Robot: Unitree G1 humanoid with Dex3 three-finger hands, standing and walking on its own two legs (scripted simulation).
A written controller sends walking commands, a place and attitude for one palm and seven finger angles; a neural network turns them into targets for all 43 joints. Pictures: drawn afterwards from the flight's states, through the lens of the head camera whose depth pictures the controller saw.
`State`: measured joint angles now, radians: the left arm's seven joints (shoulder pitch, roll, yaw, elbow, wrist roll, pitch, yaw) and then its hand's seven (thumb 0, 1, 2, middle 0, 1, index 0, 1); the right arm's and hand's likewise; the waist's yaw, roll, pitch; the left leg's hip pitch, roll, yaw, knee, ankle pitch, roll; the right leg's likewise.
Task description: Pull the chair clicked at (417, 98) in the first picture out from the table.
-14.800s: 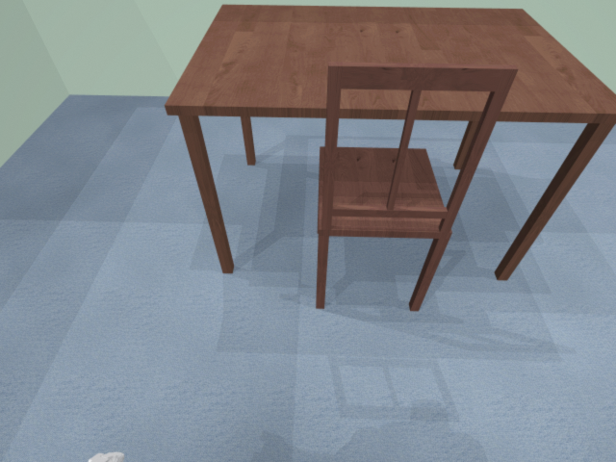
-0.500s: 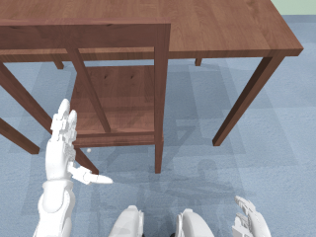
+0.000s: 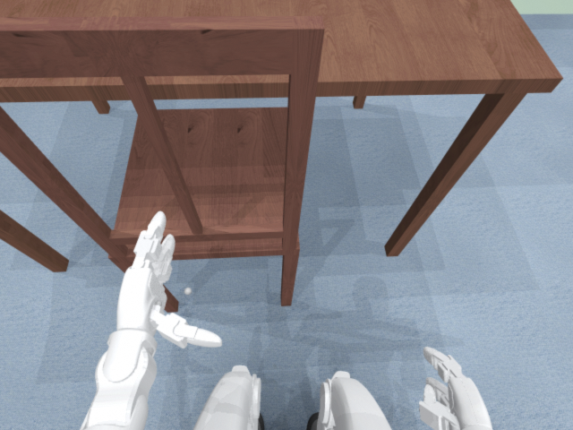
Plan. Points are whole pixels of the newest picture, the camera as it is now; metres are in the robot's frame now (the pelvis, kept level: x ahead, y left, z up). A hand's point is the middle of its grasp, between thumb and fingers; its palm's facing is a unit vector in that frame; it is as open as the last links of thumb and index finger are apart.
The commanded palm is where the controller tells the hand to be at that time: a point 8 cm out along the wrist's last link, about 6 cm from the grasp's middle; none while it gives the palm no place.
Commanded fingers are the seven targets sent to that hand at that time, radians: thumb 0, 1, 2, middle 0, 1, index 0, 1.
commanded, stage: aim the fingers beside a spindle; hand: left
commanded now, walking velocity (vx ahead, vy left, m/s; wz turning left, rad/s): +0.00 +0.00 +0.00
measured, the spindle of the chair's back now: (174, 175) +0.45 +0.18 +0.05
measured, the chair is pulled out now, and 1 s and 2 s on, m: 0.00 0.00 0.00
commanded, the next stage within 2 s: push the fingers through the gap in 1.48 s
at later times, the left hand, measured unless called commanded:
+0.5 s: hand (158, 267) +0.30 +0.17 +0.06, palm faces +0.13 -0.99 -0.05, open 16.9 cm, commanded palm +0.29 +0.22 +0.03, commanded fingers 0.00 -0.50 0.30 -0.06 -0.08 -0.06 -0.08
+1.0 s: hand (185, 292) +0.30 +0.15 -0.02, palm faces +0.05 -1.00 +0.04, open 17.0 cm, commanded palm +0.28 +0.21 +0.03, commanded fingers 0.00 -0.50 0.30 -0.06 -0.08 -0.06 -0.08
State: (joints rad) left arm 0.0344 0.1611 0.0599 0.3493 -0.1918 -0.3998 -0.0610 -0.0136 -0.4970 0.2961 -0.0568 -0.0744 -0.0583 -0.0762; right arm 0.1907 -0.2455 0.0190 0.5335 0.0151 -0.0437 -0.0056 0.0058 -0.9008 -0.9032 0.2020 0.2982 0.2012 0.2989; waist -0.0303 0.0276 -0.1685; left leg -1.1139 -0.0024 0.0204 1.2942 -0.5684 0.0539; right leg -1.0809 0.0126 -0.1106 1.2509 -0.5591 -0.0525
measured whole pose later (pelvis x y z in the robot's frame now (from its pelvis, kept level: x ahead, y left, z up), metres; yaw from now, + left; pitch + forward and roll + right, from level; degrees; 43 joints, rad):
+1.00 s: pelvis +0.00 +0.00 +0.00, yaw +0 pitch +22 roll -3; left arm 0.04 0.16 0.06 0.35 -0.20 -0.39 -0.08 -0.01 -0.50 0.30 -0.05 -0.07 -0.06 -0.08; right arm 0.19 -0.25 0.02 0.54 0.02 -0.04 -0.01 0.01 -0.90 -0.90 0.20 0.30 0.20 0.30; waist -0.03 0.03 -0.17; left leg -1.12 0.00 0.01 1.30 -0.57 0.06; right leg -1.08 0.01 -0.11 1.25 -0.56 -0.05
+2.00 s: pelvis +0.00 +0.00 +0.00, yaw +0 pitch +23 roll -3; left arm -0.12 0.20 0.10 0.40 -0.20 -0.37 -0.05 -0.01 -0.50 0.30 -0.06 -0.07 -0.06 -0.08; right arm 0.19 -0.25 0.02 0.56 0.01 -0.03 -0.01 0.01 -0.90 -0.90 0.20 0.30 0.20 0.30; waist -0.04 0.05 -0.16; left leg -1.14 0.00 0.02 1.31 -0.56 0.05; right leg -1.11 0.02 -0.11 1.26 -0.55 -0.05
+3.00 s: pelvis +0.00 +0.01 +0.00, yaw -2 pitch +24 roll -3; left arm -0.43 0.24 0.23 0.74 -0.15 -0.50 -0.03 -0.01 -0.50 0.30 -0.06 -0.08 -0.06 -0.08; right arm 0.26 -0.25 0.01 0.62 -0.01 0.02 0.02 0.00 -0.90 -0.90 0.20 0.30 0.20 0.30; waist -0.09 0.04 -0.17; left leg -1.14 0.01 0.04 1.27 -0.55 0.07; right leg -1.11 0.03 -0.08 1.21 -0.52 -0.03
